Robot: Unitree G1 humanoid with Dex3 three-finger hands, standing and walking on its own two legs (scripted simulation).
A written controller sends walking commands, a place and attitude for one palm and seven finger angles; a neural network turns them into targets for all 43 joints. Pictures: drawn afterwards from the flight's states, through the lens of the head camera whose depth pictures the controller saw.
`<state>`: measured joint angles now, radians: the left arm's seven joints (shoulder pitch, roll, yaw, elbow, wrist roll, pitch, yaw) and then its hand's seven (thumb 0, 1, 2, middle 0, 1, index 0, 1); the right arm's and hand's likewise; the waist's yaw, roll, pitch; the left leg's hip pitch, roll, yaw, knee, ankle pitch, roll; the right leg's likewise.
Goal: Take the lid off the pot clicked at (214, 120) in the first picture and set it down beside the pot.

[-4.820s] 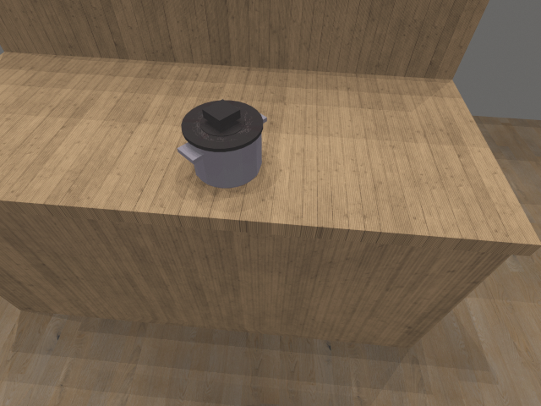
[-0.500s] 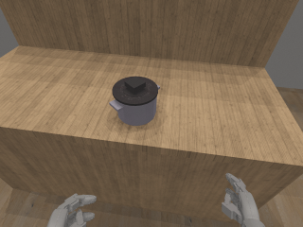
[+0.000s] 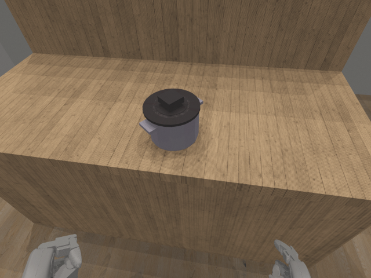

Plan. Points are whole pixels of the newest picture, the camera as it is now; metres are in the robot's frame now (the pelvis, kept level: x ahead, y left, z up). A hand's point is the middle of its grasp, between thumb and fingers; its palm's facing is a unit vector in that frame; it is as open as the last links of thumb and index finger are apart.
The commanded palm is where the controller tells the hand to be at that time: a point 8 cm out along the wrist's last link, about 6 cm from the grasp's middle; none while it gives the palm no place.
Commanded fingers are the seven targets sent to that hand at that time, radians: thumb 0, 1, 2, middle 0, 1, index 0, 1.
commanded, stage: raise the hand higher, near the body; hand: left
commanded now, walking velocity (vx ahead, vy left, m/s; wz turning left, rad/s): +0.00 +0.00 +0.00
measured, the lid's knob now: (170, 99) +0.55 +0.10 +0.10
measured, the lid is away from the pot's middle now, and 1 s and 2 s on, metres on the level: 0.00 0.00 0.00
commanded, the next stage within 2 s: reach forward and open the fingers in 0.62 s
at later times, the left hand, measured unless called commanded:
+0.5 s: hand (65, 238) +0.16 +0.23 +0.08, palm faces +0.29 -0.87 -0.40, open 3.1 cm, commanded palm +0.12 +0.27 +0.10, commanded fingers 0.00 0.90 0.90 -1.30 -1.50 -1.30 -1.50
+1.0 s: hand (50, 218) +0.19 +0.26 +0.10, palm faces -0.04 -0.06 -1.00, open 2.9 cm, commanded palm +0.17 +0.26 +0.15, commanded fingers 0.00 0.43 1.16 -1.13 -0.97 -1.13 -0.97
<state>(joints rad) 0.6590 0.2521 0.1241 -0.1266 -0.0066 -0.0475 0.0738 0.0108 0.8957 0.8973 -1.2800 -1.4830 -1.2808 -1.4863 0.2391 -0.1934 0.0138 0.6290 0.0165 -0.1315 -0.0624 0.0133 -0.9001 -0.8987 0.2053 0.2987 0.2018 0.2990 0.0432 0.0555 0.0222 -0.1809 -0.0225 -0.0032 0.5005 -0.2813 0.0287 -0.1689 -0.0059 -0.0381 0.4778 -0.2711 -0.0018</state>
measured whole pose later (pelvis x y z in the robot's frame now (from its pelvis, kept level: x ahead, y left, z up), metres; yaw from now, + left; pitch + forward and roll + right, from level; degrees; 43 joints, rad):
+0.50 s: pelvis +0.01 +0.00 +0.00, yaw +0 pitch -3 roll -1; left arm 0.64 0.29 0.17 -0.33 -0.01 -0.09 0.08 0.01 0.89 0.90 -1.29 -1.49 -1.29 -1.50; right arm 0.18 -0.19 0.02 0.58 0.01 -0.16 -0.05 0.01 -0.90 -0.90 0.20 0.30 0.20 0.30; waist 0.08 0.05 0.02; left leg -0.14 -0.02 0.00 0.47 -0.28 0.03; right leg -0.13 -0.01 -0.04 0.44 -0.27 0.00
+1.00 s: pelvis +0.00 +0.00 +0.00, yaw -2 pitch +1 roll +0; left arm 0.52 0.60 0.11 -0.42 0.77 0.10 0.04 0.00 0.69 0.98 -1.23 -1.28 -1.23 -1.28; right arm 0.13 -0.29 0.01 0.54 0.02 0.10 0.00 0.01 -0.90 -0.90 0.20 0.30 0.20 0.30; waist 0.09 0.12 -0.02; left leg -0.27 -0.02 0.03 0.53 -0.28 0.03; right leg -0.27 0.00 -0.01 0.52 -0.27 -0.01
